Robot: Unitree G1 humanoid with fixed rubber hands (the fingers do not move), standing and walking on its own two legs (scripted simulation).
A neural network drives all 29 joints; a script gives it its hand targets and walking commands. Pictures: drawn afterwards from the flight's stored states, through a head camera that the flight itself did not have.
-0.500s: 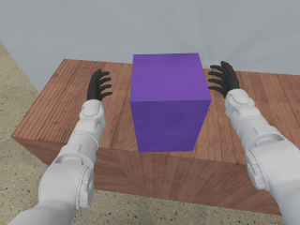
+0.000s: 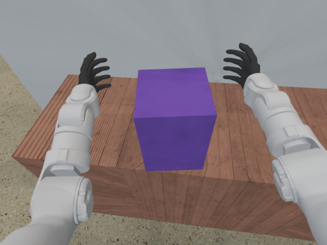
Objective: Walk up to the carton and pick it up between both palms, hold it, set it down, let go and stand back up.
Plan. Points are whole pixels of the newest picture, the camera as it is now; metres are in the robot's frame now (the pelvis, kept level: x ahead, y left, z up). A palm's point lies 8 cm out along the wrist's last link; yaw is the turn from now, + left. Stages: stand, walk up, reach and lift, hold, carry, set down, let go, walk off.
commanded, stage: set down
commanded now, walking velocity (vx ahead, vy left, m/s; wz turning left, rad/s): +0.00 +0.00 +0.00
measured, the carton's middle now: (173, 123) +0.44 +0.05 +0.02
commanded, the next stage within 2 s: none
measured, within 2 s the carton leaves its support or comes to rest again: neither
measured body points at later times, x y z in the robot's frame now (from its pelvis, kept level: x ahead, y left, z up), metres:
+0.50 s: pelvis +0.00 +0.00 +0.00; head +0.01 +0.00 +0.45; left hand +0.41 +0.25 +0.21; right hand +0.48 -0.15 +0.20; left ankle +0.03 +0.14 -0.74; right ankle +0.00 -0.07 -0.74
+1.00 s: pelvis -0.01 +0.01 +0.00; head -0.01 +0.01 +0.45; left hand +0.36 +0.24 +0.16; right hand +0.42 -0.16 +0.15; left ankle +0.03 +0.14 -0.74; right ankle +0.00 -0.07 -0.74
